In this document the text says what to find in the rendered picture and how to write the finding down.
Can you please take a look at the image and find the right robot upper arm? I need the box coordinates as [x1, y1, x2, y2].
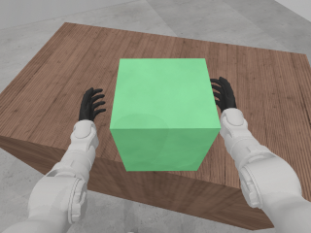
[238, 156, 311, 233]

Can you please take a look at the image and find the carton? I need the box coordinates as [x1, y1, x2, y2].
[109, 58, 221, 172]

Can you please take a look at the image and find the robot right hand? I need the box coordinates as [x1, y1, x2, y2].
[210, 77, 237, 114]

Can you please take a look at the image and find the right robot forearm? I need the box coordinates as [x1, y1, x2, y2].
[219, 108, 302, 195]

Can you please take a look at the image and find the left robot forearm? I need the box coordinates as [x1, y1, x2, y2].
[27, 119, 99, 216]

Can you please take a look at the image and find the pedestal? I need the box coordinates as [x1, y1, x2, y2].
[0, 22, 311, 231]

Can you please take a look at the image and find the robot left hand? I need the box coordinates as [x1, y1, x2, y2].
[79, 87, 106, 122]

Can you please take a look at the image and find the left robot upper arm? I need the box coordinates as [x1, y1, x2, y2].
[2, 177, 87, 233]

